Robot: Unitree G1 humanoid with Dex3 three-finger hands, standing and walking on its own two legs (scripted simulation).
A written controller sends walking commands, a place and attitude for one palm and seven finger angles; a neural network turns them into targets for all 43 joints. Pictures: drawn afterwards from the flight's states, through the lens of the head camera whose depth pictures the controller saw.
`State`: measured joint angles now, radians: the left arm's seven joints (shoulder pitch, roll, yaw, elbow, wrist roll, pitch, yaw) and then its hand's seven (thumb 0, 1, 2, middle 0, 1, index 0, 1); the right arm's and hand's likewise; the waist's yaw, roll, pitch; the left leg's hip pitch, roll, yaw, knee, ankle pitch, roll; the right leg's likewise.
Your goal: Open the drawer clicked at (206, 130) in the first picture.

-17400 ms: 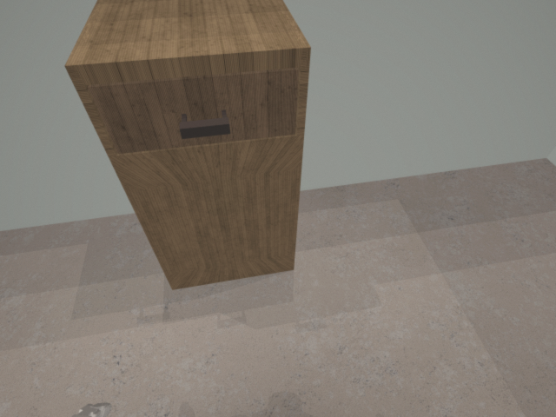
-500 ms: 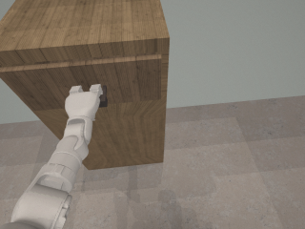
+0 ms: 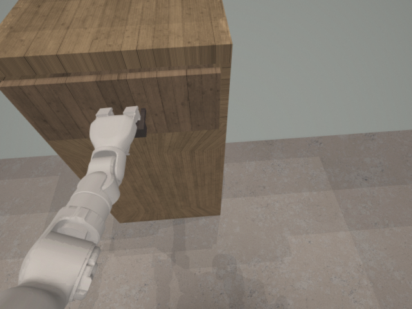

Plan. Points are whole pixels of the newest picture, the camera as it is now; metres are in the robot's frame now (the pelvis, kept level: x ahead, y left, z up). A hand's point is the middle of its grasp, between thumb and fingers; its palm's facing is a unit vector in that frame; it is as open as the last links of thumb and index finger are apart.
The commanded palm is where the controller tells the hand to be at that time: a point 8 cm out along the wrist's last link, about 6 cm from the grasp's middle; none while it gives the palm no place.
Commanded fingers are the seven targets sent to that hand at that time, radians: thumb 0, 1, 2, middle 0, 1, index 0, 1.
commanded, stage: pull the drawer open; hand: left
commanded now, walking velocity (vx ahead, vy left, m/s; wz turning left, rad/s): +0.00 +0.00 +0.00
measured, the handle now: (121, 122) +0.51 +0.18 +0.04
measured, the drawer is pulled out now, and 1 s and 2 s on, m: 0.03 0.08 0.30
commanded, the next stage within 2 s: none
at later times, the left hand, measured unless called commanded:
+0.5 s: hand (119, 166) +0.40 +0.18 +0.03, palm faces +0.00 -0.04 -1.00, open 6.1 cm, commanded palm +0.38 +0.18 +0.08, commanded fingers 0.00 0.90 0.90 -0.40 -1.35 -0.40 -1.35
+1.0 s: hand (119, 169) +0.39 +0.18 +0.03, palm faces -0.01 -0.06 -1.00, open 6.1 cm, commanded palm +0.34 +0.18 +0.08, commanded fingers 0.00 0.90 0.90 -0.40 -1.35 -0.40 -1.35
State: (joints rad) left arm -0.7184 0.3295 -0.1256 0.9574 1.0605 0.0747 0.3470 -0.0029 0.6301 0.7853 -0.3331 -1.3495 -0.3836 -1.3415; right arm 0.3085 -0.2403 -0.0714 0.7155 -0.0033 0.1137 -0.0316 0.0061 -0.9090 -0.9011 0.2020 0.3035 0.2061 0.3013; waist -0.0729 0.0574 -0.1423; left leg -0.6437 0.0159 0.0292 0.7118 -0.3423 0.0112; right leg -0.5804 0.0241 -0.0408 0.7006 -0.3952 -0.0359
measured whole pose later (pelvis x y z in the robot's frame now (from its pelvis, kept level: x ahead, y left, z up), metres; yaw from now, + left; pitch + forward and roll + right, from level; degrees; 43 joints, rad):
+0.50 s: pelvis +0.01 +0.00 +0.01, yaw +0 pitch +12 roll +0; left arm -0.45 0.28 -0.21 0.66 1.05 0.14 0.33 -0.01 0.63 0.80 -0.31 -1.35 -0.38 -1.33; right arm 0.20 -0.25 -0.06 0.68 0.01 0.11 -0.04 0.01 -0.91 -0.90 0.20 0.30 0.20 0.30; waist -0.01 0.06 -0.13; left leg -0.53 0.00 0.04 0.66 -0.34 0.01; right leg -0.47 0.01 -0.03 0.66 -0.40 -0.03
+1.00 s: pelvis +0.00 +0.00 +0.01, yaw -1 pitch +12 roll +0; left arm -0.41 0.31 -0.14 0.64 1.03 0.11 0.32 0.00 0.64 0.77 -0.30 -1.35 -0.38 -1.32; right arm 0.28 -0.24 -0.07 0.69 0.01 0.13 -0.03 0.01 -0.91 -0.90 0.20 0.30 0.21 0.30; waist -0.04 0.07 -0.13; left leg -0.54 0.02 0.05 0.65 -0.33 0.01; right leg -0.49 0.03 -0.02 0.67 -0.38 -0.04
